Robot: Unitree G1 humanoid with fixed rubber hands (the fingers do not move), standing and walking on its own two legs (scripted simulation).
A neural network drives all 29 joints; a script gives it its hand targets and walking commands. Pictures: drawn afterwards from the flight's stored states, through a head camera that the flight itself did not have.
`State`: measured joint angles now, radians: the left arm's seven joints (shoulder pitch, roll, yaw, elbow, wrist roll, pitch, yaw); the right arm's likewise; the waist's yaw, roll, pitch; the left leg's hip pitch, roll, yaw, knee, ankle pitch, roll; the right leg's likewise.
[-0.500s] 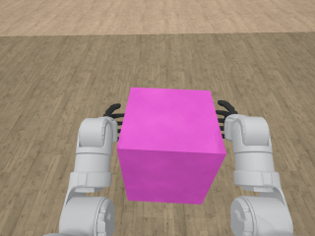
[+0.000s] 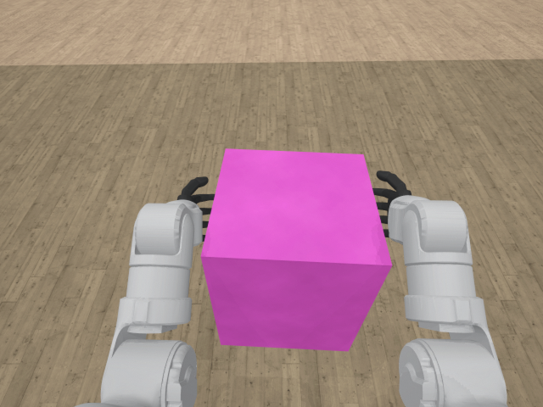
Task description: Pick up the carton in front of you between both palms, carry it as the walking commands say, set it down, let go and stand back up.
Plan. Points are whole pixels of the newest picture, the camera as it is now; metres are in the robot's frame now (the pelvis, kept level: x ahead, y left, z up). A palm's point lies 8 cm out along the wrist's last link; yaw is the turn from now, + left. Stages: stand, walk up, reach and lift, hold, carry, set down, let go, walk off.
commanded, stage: carry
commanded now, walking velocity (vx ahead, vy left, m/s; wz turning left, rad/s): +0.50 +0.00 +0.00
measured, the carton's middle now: (289, 253) +0.34 +0.00 +0.06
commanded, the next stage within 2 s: none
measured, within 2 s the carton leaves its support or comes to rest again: neither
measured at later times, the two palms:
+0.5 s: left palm (216, 128) +0.52 +0.12 +0.17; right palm (391, 123) +0.53 -0.18 +0.18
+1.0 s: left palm (225, 59) +0.85 +0.15 +0.16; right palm (349, 59) +0.83 -0.15 +0.17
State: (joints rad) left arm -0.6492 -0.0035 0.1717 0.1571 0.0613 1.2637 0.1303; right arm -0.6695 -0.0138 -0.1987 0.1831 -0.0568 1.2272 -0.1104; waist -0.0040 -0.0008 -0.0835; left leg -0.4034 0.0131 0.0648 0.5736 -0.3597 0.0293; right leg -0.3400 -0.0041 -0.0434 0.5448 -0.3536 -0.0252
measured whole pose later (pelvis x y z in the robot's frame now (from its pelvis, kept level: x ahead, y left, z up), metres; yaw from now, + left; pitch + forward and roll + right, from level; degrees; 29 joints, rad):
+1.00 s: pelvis +0.46 +0.03 +0.03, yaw -1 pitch +5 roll -1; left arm -0.79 -0.03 0.28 -0.04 0.09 1.33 0.14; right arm -0.78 0.03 -0.28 -0.02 -0.05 1.28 -0.13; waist -0.08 0.00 0.08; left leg -0.36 -0.02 0.14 0.53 -0.34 0.10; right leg -0.73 -0.04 -0.02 1.22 -0.38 -0.04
